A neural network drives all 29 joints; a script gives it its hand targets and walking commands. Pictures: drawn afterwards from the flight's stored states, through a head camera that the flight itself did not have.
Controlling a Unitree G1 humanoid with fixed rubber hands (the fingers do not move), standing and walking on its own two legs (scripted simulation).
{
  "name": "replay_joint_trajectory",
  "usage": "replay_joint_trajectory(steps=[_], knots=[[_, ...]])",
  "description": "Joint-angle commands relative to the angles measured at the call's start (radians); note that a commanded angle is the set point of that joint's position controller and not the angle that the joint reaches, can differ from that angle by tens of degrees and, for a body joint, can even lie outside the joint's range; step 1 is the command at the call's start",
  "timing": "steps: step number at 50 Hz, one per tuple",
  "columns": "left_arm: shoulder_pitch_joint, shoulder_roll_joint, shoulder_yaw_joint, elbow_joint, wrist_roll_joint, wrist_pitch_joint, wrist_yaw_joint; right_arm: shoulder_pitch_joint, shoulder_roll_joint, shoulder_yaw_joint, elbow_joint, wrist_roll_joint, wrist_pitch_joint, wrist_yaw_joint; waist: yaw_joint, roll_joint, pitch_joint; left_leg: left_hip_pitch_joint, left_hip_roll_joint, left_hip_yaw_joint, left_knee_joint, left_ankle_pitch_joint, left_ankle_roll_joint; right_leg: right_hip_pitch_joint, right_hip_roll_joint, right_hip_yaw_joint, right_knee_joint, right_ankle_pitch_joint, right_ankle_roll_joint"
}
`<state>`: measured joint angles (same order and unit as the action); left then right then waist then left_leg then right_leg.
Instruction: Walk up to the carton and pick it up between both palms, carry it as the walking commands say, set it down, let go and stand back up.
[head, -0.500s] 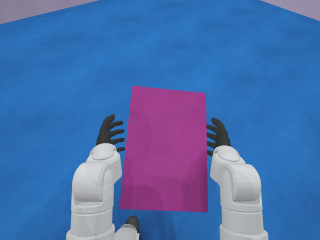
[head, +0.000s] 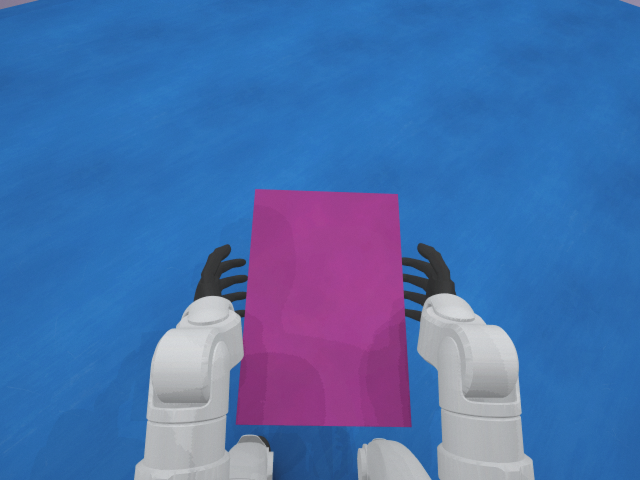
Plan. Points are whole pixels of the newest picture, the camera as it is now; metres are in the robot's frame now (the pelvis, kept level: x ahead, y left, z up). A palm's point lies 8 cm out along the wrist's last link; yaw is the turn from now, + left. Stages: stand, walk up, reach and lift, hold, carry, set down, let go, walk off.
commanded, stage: carry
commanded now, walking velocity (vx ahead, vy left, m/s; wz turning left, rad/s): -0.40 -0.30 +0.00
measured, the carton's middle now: (321, 312) +0.34 +0.02 -0.01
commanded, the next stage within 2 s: none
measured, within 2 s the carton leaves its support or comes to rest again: neither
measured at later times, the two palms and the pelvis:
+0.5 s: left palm out of the picture -0.01 +0.09 +0.05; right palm out of the picture +0.00 -0.17 +0.08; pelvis -0.31 -0.06 +0.00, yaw +2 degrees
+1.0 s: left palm out of the picture -0.29 +0.00 +0.05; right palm out of the picture -0.28 -0.25 +0.08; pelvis -0.59 -0.13 -0.01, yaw +4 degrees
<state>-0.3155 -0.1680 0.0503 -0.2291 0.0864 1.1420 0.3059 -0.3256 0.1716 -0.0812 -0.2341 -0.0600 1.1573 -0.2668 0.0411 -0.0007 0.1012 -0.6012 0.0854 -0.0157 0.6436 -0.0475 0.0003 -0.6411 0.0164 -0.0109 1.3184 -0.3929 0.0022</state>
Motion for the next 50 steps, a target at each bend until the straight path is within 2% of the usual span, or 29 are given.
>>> replay_joint_trajectory(steps=[1,5,6,7,9,11,12,15,16,17,18,20,22,25,30,33,34,35,36,37,38,40,42,44,45,46,47,48,50], knots=[[-0.450,-1.096,-0.588,-0.210,-0.387,-0.045,-0.222,-0.275,1.017,0.448,-0.146,0.263,-0.074,0.210,-0.025,0.184,-0.583,0.384,0.161,-0.060,-0.327,-0.111,-0.045,0.232,-0.010,-0.009,-0.364,-0.014,-0.048],[-0.430,-1.141,-0.598,-0.189,-0.436,-0.058,-0.245,-0.326,1.011,0.466,-0.259,0.222,-0.106,0.172,-0.018,0.117,-0.592,0.519,0.002,0.074,-0.181,-0.050,-0.111,0.374,0.035,-0.098,-0.986,-0.071,-0.094],[-0.413,-1.147,-0.586,-0.183,-0.442,-0.054,-0.254,-0.353,1.009,0.496,-0.271,0.229,-0.106,0.162,-0.017,-0.112,-0.546,0.461,-0.002,0.057,0.100,-0.248,-0.067,0.312,-0.068,0.035,-1.037,-0.005,-0.133],[-0.451,-1.128,-0.600,-0.217,-0.445,-0.043,-0.249,-0.353,0.994,0.487,-0.268,0.219,-0.089,0.158,-0.022,-0.331,-0.481,0.263,-0.078,0.134,0.397,-0.482,-0.091,0.272,-0.266,0.229,-0.950,0.243,-0.225],[-0.338,-1.074,-0.542,-0.166,-0.408,-0.033,-0.258,-0.344,0.965,0.558,-0.239,0.242,-0.052,0.167,-0.032,-0.459,-0.324,0.094,-0.054,0.019,0.848,-0.565,-0.083,0.022,-0.399,0.281,-1.032,0.204,-0.302],[-0.353,-1.010,-0.517,-0.145,-0.345,-0.010,-0.236,-0.295,0.930,0.512,-0.092,0.247,-0.025,0.188,-0.059,-0.278,-0.214,0.314,-0.033,-0.002,0.774,-0.488,-0.059,-0.263,-0.276,0.043,-0.970,-0.112,-0.197],[-0.353,-1.041,-0.514,-0.124,-0.325,-0.010,-0.242,-0.313,0.952,0.513,-0.106,0.262,-0.034,0.198,-0.055,-0.195,-0.206,0.308,-0.028,0.004,0.645,-0.442,-0.054,-0.219,-0.223,-0.002,-0.894,-0.108,-0.155],[-0.503,-1.081,-0.545,-0.198,-0.365,-0.016,-0.226,-0.415,0.969,0.480,-0.163,0.295,-0.050,0.216,-0.067,0.002,-0.421,0.395,-0.036,0.132,0.015,-0.180,-0.027,0.103,-0.140,-0.079,-0.577,0.255,-0.103],[-0.550,-1.071,-0.553,-0.279,-0.387,-0.033,-0.220,-0.430,1.011,0.479,-0.180,0.319,-0.059,0.220,-0.069,0.110,-0.480,0.468,0.027,0.008,-0.157,-0.085,-0.021,0.109,-0.114,-0.046,-0.516,0.145,-0.078],[-0.555,-1.066,-0.560,-0.318,-0.391,-0.045,-0.216,-0.499,1.017,0.479,-0.225,0.337,-0.082,0.220,-0.032,0.369,-0.480,0.519,0.255,-0.356,-0.194,0.253,0.047,-0.064,-0.042,-0.028,-0.307,-0.230,-0.029],[-0.541,-1.060,-0.545,-0.321,-0.365,-0.046,-0.211,-0.534,1.034,0.502,-0.232,0.352,-0.086,0.221,-0.014,0.509,-0.478,0.396,0.450,-0.665,-0.273,0.427,0.141,-0.102,-0.007,0.042,-0.059,-0.346,-0.003],[-0.418,-1.098,-0.491,-0.222,-0.336,-0.055,-0.194,-0.474,1.067,0.529,-0.222,0.394,-0.075,0.233,-0.009,0.207,-0.466,0.350,0.432,-0.453,-0.274,0.226,0.134,-0.096,-0.075,0.139,0.129,-0.205,-0.007],[-0.411,-1.087,-0.513,-0.203,-0.323,-0.061,-0.189,-0.441,1.054,0.520,-0.207,0.374,-0.073,0.236,-0.011,0.169,-0.554,0.372,0.302,-0.351,-0.284,-0.071,0.094,-0.039,-0.064,0.127,0.137,0.016,0.015],[-0.462,-1.065,-0.555,-0.236,-0.353,-0.058,-0.196,-0.315,1.035,0.464,-0.124,0.317,-0.069,0.228,-0.014,0.193,-0.572,0.301,0.255,-0.266,-0.364,-0.363,0.045,0.071,-0.051,0.063,0.047,0.074,0.007],[-0.406,-1.110,-0.591,-0.209,-0.402,-0.077,-0.221,-0.317,1.002,0.460,-0.255,0.260,-0.117,0.196,-0.034,0.156,-0.628,0.506,0.107,0.022,-0.323,-0.045,-0.080,0.252,0.038,-0.057,-0.539,-0.098,-0.044],[-0.348,-1.116,-0.590,-0.152,-0.409,-0.063,-0.229,-0.304,0.974,0.477,-0.252,0.224,-0.113,0.171,-0.021,0.168,-0.603,0.499,0.045,0.100,-0.224,-0.097,-0.101,0.358,0.018,-0.088,-0.952,-0.080,-0.088],[-0.372,-1.111,-0.598,-0.177,-0.428,-0.054,-0.237,-0.242,0.985,0.481,-0.187,0.209,-0.096,0.164,-0.021,-0.057,-0.561,0.459,0.012,0.088,0.042,-0.241,-0.073,0.298,-0.067,0.039,-1.063,-0.061,-0.128],[-0.368,-1.095,-0.582,-0.173,-0.417,-0.046,-0.241,-0.283,0.949,0.487,-0.231,0.207,-0.087,0.162,-0.030,-0.326,-0.498,0.239,-0.057,0.160,0.339,-0.462,-0.092,0.254,-0.271,0.250,-0.983,0.113,-0.206],[-0.373,-1.081,-0.584,-0.217,-0.432,-0.040,-0.248,-0.242,0.950,0.476,-0.179,0.198,-0.067,0.160,-0.019,-0.415,-0.397,0.072,-0.090,0.152,0.621,-0.588,-0.084,0.177,-0.377,0.320,-1.005,0.205,-0.281],[-0.334,-1.054,-0.548,-0.175,-0.402,-0.043,-0.252,-0.290,0.953,0.548,-0.212,0.242,-0.055,0.178,-0.034,-0.458,-0.377,0.076,-0.051,0.020,0.791,-0.548,-0.082,0.071,-0.400,0.306,-1.016,0.234,-0.284],[-0.355,-1.087,-0.543,-0.172,-0.386,-0.043,-0.250,-0.402,0.960,0.563,-0.248,0.287,-0.053,0.200,-0.043,-0.343,-0.333,0.206,-0.018,-0.026,0.872,-0.485,-0.084,-0.111,-0.327,0.166,-0.999,0.012,-0.239],[-0.418,-1.075,-0.536,-0.177,-0.346,-0.034,-0.245,-0.366,1.005,0.545,-0.136,0.296,-0.047,0.209,-0.046,-0.200,-0.275,0.251,-0.069,0.075,0.683,-0.409,-0.061,-0.120,-0.211,-0.015,-0.930,-0.026,-0.169],[-0.538,-1.083,-0.559,-0.309,-0.387,-0.052,-0.246,-0.429,1.022,0.542,-0.195,0.332,-0.061,0.228,-0.042,-0.090,-0.399,0.198,-0.061,0.132,0.356,-0.293,-0.036,0.151,-0.154,-0.034,-0.721,0.369,-0.145],[-0.539,-1.058,-0.550,-0.341,-0.388,-0.057,-0.222,-0.404,1.002,0.506,-0.222,0.333,-0.075,0.222,-0.068,0.013,-0.507,0.382,-0.044,0.146,-0.076,-0.102,-0.036,0.231,-0.143,-0.038,-0.560,0.510,-0.106],[-0.523,-1.044,-0.537,-0.341,-0.378,-0.065,-0.212,-0.446,1.026,0.515,-0.227,0.349,-0.080,0.220,-0.063,0.153,-0.538,0.524,0.080,-0.058,-0.178,0.099,0.000,0.104,-0.106,-0.008,-0.495,0.123,-0.076],[-0.523,-1.022,-0.537,-0.387,-0.377,-0.079,-0.208,-0.485,1.015,0.524,-0.267,0.366,-0.096,0.220,-0.032,0.405,-0.559,0.612,0.343,-0.445,-0.173,0.580,0.099,-0.100,-0.023,0.011,-0.261,-0.244,-0.018],[-0.473,-1.023,-0.521,-0.351,-0.351,-0.070,-0.201,-0.430,1.040,0.522,-0.202,0.367,-0.086,0.224,-0.022,0.403,-0.560,0.556,0.486,-0.581,-0.177,0.888,0.172,-0.145,-0.031,0.055,-0.038,-0.344,-0.005],[-0.408,-1.039,-0.511,-0.310,-0.331,-0.078,-0.190,-0.358,1.071,0.534,-0.165,0.386,-0.078,0.236,-0.016,0.225,-0.557,0.529,0.464,-0.467,-0.191,0.836,0.155,-0.108,-0.060,0.112,0.054,-0.279,-0.007],[-0.354,-1.071,-0.513,-0.235,-0.340,-0.083,-0.193,-0.372,1.018,0.516,-0.226,0.364,-0.089,0.231,-0.028,0.150,-0.619,0.525,0.363,-0.342,-0.195,0.437,0.152,-0.104,-0.084,0.133,0.128,-0.062,0.023]])
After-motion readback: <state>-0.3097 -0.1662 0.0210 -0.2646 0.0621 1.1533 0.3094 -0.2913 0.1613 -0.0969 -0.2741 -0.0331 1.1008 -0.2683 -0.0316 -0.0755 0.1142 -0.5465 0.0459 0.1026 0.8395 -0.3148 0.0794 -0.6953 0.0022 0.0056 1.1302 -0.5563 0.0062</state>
